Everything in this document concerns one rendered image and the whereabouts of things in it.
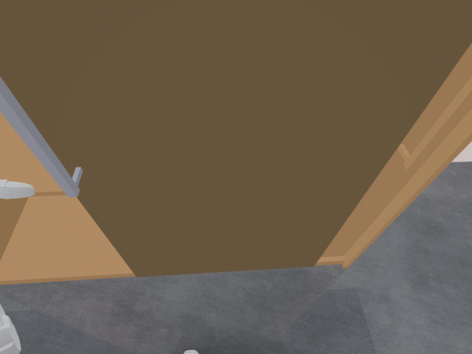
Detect handle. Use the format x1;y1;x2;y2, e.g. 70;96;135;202
0;77;83;198
403;76;472;170

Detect left robot upper arm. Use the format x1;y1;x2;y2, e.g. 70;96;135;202
0;305;21;354

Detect left robot hand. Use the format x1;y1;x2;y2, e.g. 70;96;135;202
0;179;35;199

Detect wardrobe door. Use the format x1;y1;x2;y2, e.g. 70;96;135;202
0;0;472;277
321;43;472;257

